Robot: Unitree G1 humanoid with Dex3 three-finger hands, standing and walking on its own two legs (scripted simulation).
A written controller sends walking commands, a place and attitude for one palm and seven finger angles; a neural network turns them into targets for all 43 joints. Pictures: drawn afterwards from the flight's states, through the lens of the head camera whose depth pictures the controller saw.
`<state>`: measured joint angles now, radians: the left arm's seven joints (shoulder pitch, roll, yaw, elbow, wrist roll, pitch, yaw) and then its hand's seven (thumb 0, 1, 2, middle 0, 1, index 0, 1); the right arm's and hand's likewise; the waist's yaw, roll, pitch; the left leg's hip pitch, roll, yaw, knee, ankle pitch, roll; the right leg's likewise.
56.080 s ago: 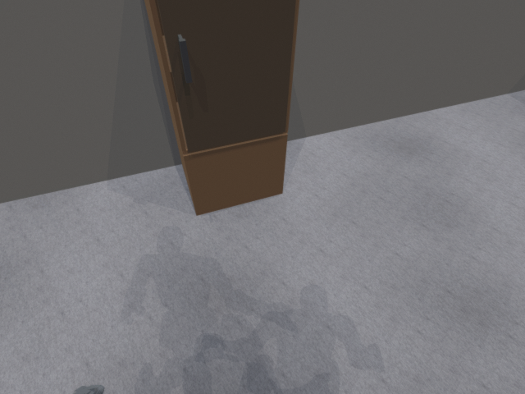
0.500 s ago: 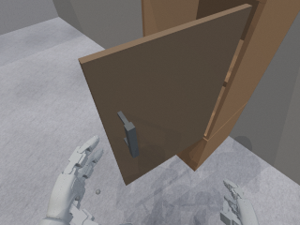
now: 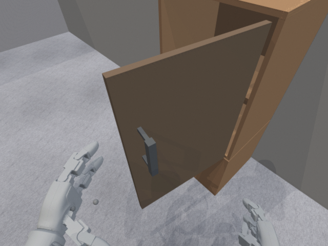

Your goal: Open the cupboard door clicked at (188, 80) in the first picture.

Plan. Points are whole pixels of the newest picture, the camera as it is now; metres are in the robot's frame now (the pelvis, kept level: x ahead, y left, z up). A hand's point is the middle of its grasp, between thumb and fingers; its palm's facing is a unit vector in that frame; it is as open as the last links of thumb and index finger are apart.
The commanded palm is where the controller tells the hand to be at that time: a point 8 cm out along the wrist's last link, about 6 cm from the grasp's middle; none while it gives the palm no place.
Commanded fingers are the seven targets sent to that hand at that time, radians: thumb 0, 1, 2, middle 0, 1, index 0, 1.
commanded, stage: draw the hand back to the body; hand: left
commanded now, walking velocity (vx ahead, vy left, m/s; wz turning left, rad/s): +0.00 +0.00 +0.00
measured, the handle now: (147, 152) +0.32 +0.07 +0.08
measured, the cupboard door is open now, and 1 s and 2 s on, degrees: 80 80 80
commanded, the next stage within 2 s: step back with the hand held close in 1.22 s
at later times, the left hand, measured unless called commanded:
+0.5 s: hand (48, 179) +0.20 +0.22 +0.16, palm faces +0.29 -0.88 -0.36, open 13.2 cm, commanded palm +0.16 +0.27 +0.18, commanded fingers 0.00 0.34 0.66 -0.18 -0.30 -0.18 -0.30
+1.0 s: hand (19, 151) +0.22 +0.26 +0.21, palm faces +0.44 -0.81 -0.39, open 7.8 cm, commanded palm +0.17 +0.30 +0.22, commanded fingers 0.00 0.90 0.90 -0.20 -0.30 -0.20 -0.30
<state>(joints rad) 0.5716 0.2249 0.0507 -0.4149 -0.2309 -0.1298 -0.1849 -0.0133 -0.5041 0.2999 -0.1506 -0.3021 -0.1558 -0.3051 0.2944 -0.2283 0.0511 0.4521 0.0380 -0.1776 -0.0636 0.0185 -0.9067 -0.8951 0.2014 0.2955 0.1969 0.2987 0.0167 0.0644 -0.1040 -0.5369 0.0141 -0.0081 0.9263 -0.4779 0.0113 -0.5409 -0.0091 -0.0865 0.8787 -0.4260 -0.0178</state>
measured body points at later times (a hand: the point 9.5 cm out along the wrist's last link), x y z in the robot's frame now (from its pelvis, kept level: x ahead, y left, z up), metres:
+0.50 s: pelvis +0.02 +0.01 +0.04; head +0.01 +0.00 +0.49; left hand +0.18 +0.27 +0.18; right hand +0.20 -0.20 -0.04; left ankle +0.00 +0.11 -0.69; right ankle +0.02 -0.11 -0.69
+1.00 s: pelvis +0.03 +0.01 +0.05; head +0.01 -0.01 +0.50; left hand +0.19 +0.30 +0.23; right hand +0.21 -0.22 -0.03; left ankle +0.00 +0.11 -0.69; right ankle +0.02 -0.11 -0.69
